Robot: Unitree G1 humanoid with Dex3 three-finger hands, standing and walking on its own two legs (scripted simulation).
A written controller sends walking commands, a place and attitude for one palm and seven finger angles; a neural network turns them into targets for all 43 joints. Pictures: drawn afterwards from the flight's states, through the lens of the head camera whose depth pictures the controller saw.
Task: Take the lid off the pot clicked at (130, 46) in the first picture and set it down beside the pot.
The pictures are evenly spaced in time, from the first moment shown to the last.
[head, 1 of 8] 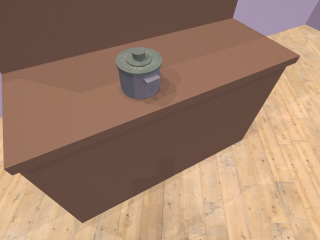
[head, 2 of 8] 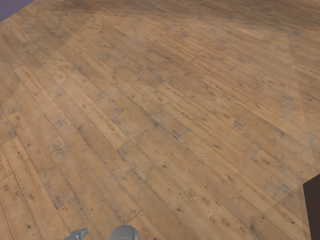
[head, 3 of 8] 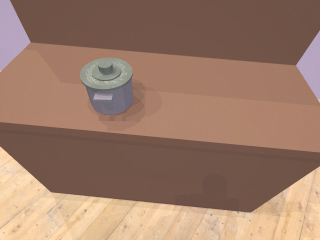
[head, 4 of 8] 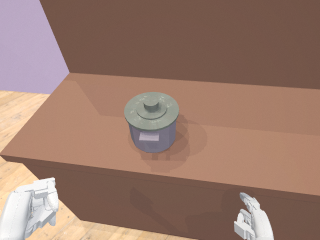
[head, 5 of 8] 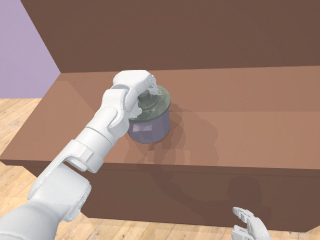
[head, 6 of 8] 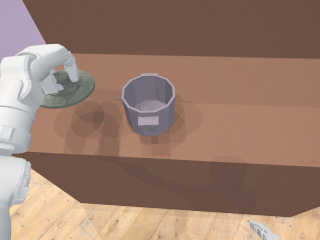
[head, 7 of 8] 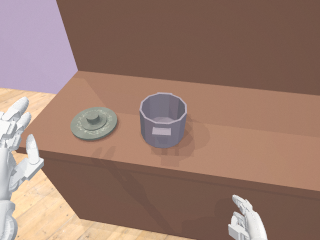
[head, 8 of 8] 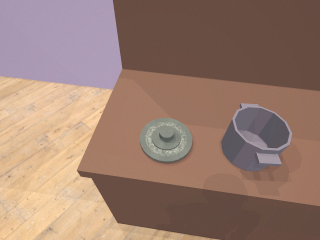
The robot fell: no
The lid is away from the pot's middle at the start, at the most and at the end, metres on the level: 0.00 0.25 0.24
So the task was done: yes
